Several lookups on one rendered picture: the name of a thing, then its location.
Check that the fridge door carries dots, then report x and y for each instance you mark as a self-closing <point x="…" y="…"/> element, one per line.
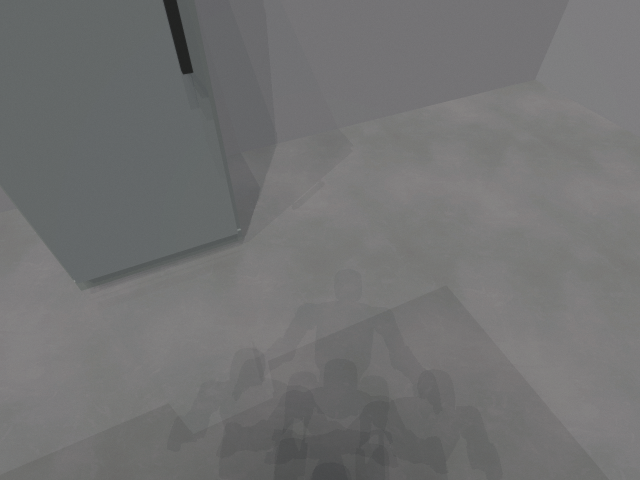
<point x="106" y="147"/>

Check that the handle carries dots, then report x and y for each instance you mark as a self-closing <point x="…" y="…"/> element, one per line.
<point x="177" y="31"/>

